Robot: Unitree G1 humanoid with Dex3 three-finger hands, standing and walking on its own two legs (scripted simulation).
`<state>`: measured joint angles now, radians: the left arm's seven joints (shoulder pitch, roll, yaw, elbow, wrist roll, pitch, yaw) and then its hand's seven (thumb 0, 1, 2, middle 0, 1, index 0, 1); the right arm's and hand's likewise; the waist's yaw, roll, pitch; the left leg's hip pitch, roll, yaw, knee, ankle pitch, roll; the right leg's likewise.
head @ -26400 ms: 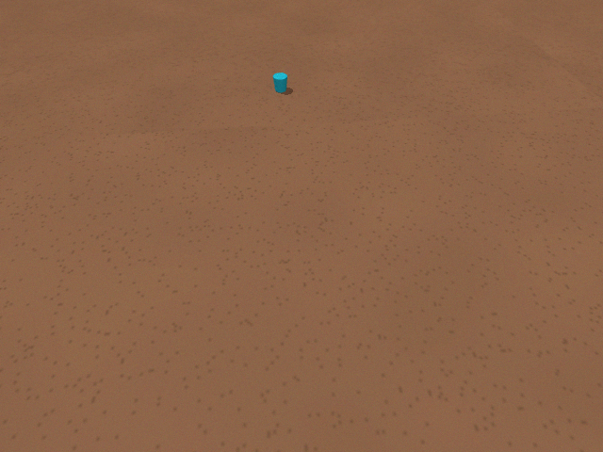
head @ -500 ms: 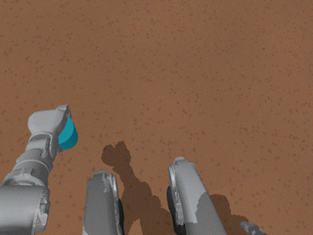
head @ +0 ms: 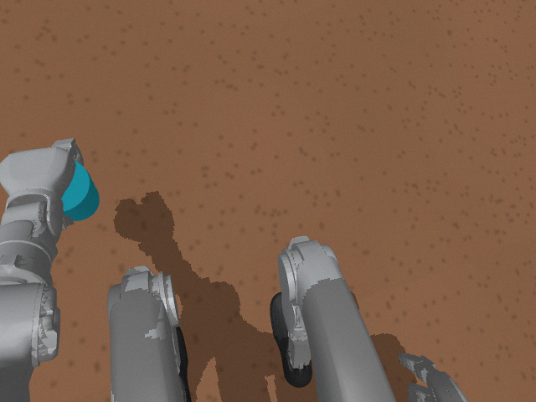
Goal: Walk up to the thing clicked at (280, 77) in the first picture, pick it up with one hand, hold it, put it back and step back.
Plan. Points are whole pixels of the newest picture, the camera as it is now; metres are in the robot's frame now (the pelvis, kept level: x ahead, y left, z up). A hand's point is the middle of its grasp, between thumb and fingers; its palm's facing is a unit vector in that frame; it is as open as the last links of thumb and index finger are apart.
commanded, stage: crouch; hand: left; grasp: from above
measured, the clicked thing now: (68, 193) +0.46 +0.26 -0.22
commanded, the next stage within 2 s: lower in 0.52 s
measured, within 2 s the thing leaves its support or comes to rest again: rests again in 1.32 s
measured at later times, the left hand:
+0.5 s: hand (70, 196) +0.46 +0.26 -0.23, palm faces -0.47 -0.04 -0.88, open 11.3 cm
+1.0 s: hand (82, 199) +0.46 +0.26 -0.29, palm faces -0.48 -0.05 -0.87, open 11.3 cm
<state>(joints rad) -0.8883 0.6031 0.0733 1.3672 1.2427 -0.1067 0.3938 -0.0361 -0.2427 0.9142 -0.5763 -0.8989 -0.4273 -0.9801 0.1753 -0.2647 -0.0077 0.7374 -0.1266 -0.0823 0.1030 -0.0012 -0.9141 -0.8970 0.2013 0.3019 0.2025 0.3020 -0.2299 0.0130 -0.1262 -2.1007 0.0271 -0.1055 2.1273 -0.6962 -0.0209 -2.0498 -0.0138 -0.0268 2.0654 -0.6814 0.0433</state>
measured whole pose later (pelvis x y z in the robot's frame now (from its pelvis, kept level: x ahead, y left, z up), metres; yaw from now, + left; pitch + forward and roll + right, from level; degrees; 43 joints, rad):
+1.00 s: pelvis -0.01 +0.00 -0.09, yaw -3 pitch +35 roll -8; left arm -0.99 0.75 0.11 1.51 1.29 -0.17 0.44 -0.03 -0.25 0.92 -0.58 -0.89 -0.44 -0.97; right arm 0.17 -0.29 0.08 0.74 -0.17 -0.10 0.15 0.00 -0.92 -0.90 0.20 0.30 0.20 0.30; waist -0.30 -0.03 0.01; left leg -2.33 0.01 -0.16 2.41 -0.70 -0.03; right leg -2.26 0.00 -0.05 2.32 -0.67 0.06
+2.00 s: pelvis -0.01 +0.01 -0.11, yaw -7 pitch +29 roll -12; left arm -1.08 0.91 0.11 1.74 1.32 -0.20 0.59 -0.01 -0.29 0.95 -0.38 -1.02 -0.34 -1.01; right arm 0.15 -0.33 0.22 0.72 -0.23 -0.20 0.23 0.00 -0.90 -0.89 0.20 0.30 0.20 0.30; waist -0.38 -0.08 0.10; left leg -2.35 0.02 -0.24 2.52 -0.70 -0.02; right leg -2.26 0.04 -0.10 2.36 -0.64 0.07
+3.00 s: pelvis -0.01 +0.01 -0.11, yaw -8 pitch +30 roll -12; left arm -1.07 0.92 0.11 1.68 1.28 -0.18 0.55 0.00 -0.52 1.04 -0.10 -1.08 -0.10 -1.08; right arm 0.14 -0.33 0.22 0.70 -0.22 -0.21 0.25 0.00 -0.90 -0.89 0.20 0.30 0.20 0.30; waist -0.37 -0.09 0.11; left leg -2.35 0.02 -0.24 2.51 -0.70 -0.02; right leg -2.25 0.04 -0.11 2.35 -0.64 0.07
